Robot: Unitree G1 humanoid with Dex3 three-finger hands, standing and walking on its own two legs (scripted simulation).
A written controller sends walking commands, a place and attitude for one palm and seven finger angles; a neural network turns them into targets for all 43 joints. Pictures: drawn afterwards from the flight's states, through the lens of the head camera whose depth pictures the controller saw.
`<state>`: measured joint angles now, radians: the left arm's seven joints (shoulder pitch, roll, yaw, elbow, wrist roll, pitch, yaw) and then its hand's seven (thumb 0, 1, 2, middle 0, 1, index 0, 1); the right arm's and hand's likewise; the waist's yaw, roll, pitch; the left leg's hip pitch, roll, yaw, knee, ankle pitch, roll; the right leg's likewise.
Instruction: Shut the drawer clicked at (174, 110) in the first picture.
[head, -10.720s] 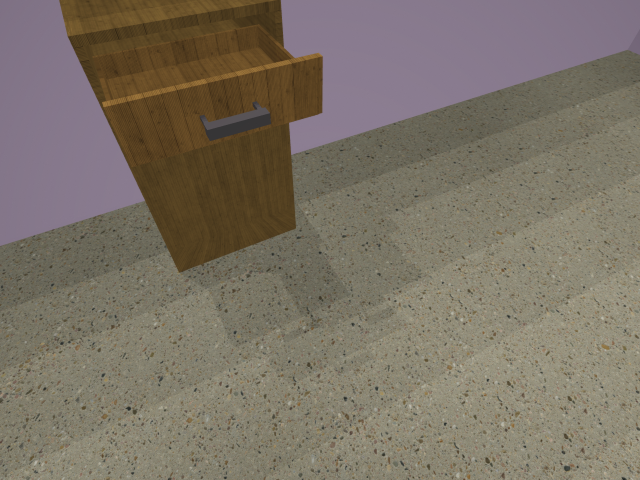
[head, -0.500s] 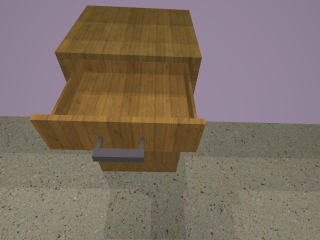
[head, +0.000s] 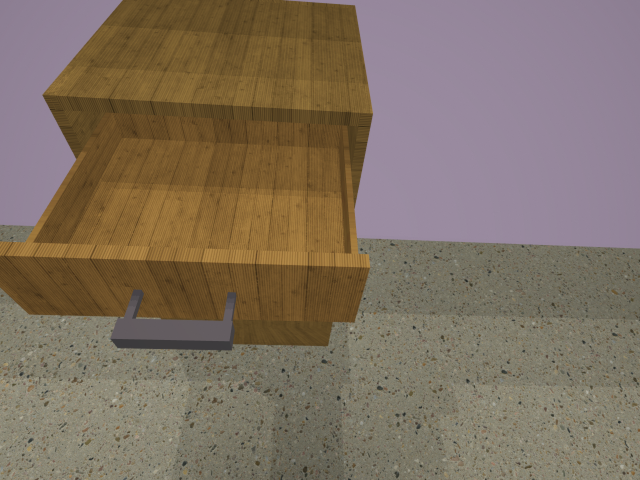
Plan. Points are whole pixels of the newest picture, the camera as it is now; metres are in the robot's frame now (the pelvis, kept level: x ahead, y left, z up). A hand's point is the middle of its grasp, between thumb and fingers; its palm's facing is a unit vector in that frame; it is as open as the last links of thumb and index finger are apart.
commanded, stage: come to a stop and stand still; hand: left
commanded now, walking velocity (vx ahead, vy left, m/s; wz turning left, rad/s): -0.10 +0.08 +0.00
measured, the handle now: (179, 316) +0.29 +0.20 +0.03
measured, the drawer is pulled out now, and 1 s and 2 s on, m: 0.28 0.28 0.28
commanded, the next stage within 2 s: look again from close up in 0.88 s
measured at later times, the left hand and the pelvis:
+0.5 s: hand out of the picture +0.04 +0.17 -0.16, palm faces +0.05 -0.97 -0.23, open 7.3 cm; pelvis +0.01 -0.01 +0.01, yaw +1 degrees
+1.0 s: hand out of the picture +0.00 +0.21 -0.15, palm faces +0.03 -0.97 -0.25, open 7.4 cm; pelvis +0.00 +0.02 +0.01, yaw +1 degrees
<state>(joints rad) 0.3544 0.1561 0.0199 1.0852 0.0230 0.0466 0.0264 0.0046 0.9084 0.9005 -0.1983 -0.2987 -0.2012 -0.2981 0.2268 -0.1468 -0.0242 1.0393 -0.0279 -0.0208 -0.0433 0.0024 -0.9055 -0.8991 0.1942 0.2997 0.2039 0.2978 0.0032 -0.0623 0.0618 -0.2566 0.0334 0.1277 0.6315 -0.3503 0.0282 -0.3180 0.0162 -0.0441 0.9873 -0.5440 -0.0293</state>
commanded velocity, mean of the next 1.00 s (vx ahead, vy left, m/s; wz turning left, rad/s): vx -0.03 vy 0.04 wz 0.00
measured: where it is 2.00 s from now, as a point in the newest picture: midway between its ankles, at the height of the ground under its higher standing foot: outside the picture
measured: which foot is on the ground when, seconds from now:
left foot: down 0.00-1.00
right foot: up 0.00-0.08, down 0.10-1.00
